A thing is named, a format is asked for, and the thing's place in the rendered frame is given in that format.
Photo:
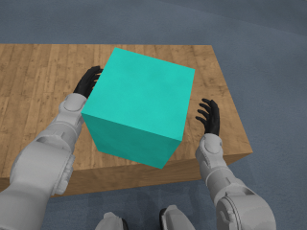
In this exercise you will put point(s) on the carton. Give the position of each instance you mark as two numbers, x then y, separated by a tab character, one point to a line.
137	109

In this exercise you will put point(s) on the left robot shin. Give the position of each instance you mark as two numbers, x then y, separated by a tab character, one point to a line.
109	214

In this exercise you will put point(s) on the left robot hand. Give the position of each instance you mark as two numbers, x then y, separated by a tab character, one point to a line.
84	87

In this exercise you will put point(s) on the robot right forearm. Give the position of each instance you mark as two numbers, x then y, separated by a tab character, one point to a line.
215	173

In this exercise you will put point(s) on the pedestal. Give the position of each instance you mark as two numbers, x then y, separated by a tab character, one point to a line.
36	78

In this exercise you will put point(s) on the right robot upper arm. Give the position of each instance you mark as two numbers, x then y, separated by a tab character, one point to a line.
244	212

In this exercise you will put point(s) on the right robot hand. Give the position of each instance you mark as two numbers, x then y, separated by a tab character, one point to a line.
212	122

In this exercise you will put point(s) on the robot left thigh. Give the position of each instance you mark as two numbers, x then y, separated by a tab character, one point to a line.
110	223

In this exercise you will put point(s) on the robot left forearm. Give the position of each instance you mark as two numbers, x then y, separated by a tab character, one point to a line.
64	131

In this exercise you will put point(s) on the left robot upper arm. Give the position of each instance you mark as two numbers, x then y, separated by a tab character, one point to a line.
42	172

